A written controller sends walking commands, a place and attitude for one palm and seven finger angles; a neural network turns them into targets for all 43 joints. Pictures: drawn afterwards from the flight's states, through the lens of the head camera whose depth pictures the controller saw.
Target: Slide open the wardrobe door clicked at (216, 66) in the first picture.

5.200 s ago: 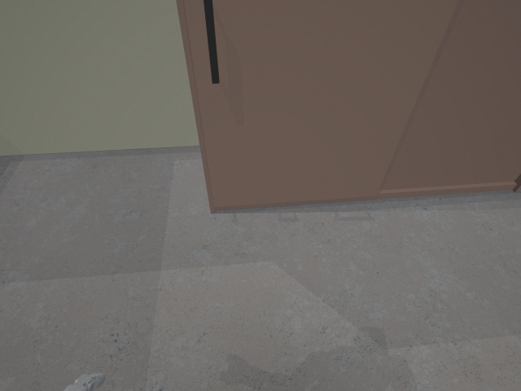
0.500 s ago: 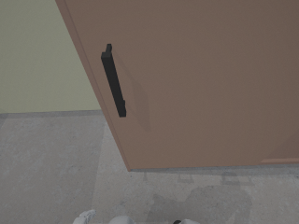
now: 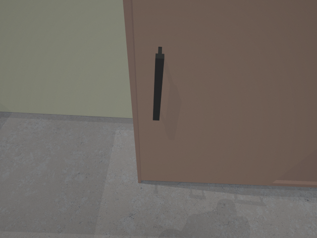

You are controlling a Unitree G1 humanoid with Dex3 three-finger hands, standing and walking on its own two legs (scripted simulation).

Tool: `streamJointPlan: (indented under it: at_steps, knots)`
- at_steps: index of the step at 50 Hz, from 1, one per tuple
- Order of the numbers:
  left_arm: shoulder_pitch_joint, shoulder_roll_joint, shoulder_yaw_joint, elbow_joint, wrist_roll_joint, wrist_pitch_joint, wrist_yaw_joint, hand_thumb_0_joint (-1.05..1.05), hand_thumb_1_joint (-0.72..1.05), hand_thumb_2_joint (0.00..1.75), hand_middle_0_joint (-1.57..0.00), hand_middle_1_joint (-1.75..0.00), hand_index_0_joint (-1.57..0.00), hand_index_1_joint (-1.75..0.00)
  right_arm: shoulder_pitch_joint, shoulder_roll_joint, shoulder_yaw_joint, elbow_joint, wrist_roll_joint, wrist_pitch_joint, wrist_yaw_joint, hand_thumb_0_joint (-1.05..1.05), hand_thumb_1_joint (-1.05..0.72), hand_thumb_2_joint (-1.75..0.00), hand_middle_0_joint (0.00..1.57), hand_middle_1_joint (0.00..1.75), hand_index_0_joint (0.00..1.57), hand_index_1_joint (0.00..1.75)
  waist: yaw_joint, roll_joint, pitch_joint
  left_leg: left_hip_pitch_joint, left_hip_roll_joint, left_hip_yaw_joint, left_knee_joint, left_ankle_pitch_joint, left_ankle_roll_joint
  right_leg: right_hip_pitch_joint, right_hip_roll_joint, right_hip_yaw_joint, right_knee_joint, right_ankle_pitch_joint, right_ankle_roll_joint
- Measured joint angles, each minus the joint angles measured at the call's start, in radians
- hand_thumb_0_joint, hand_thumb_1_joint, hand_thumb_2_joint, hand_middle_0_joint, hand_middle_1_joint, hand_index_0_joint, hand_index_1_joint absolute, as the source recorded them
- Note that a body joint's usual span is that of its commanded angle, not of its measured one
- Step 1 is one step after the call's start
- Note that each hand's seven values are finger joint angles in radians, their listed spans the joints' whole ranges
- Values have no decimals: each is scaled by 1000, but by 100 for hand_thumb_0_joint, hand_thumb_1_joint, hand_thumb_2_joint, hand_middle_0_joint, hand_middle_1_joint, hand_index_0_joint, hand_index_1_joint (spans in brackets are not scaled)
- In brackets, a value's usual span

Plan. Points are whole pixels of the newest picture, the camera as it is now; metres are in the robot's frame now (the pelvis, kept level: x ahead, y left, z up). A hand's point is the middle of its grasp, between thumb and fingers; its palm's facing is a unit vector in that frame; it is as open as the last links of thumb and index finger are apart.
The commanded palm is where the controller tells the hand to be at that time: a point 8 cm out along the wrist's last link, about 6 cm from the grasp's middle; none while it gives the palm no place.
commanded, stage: come to a stop and stand still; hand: left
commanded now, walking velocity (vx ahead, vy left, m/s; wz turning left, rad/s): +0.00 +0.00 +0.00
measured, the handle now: (157, 87) +0.52 +0.05 +0.08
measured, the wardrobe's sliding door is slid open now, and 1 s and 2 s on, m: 0.00 0.00 0.00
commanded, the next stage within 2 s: look again from close up in 0.96 s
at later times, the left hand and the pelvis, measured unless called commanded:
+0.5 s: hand out of the picture -0.04 +0.14 -0.17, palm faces +0.04 -0.98 -0.18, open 7.4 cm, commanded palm none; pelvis -0.04 -0.02 +0.00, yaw +0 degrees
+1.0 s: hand out of the picture -0.06 +0.11 -0.17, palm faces +0.06 -0.99 -0.16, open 7.4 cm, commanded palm none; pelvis -0.03 -0.03 +0.00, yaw +0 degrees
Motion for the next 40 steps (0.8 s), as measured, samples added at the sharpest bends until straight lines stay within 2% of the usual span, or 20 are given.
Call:
streamJointPlan:
  at_steps: [2, 4, 7, 10, 18, 40]
  knots:
    - [3, -13, -10, 17, -3, -2, 1, 1, 91, 89, -20, -30, -19, -30, 0, -3, -2, 10, 1, -5, 0, 0, -93, -90, 20, 30, 20, 30, -10, 9, 7, -2, -7, 7, -2, 5, 3, 69, -3, -13, -118, -13, -2]
    - [1, -26, -19, 29, -6, -11, 4, 1, 91, 89, -20, -30, -19, -30, 5, -5, -1, 24, 5, -7, 2, 0, -93, -90, 20, 30, 20, 30, -15, 15, 8, -10, -16, 15, 8, 4, 2, 138, -5, -21, -259, 55, -8]
    - [-11, -61, -34, 50, -8, -31, 11, 1, 91, 89, -20, -30, -20, -30, 10, -21, -4, 57, 15, -4, 4, 0, -94, -90, 20, 30, 20, 30, -23, 64, 9, -13, 0, 11, 27, -2, -7, 193, 12, -33, -359, 68, -42]
    - [-14, -82, -47, 52, -10, -51, 12, 1, 90, 89, -20, -30, -20, -30, 22, -20, 3, 84, 12, -2, 9, 0, -93, -90, 20, 30, 20, 30, -32, 82, 4, 6, 6, 6, 1, 19, -13, 206, 19, -37, -375, 90, -48]
    - [-17, -73, -52, 61, -12, -50, 18, 2, 93, 89, -20, -30, -20, -30, 63, 19, 22, 129, 9, 0, 17, 0, -92, -90, 20, 30, 20, 30, -42, 53, -10, 27, 25, 3, -18, 43, -32, 221, 38, -39, -383, 108, -66]
    - [38, -111, -58, 75, -15, -64, 15, 1, 90, 89, -20, -30, -20, -30, 80, 33, 22, 139, 9, -6, 8, 0, -91, -90, 19, 30, 20, 30, -32, 48, 3, -2, 48, -11, -7, 53, -50, 205, 63, -52, -398, 127, -86]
